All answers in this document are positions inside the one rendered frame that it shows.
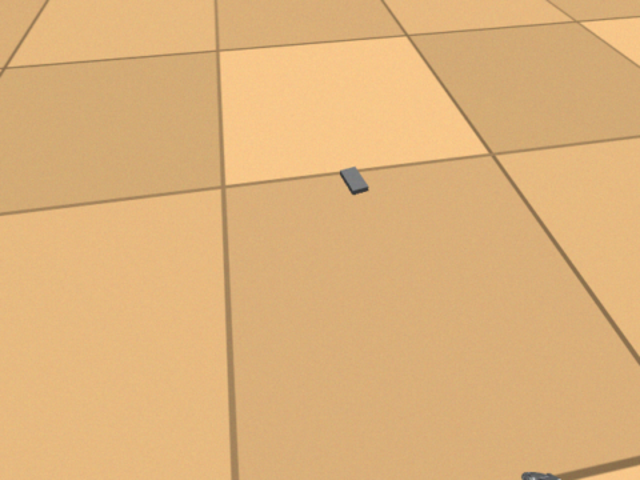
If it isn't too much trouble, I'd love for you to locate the small box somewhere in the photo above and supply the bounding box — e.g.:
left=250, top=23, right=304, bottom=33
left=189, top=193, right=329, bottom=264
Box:
left=340, top=167, right=369, bottom=195

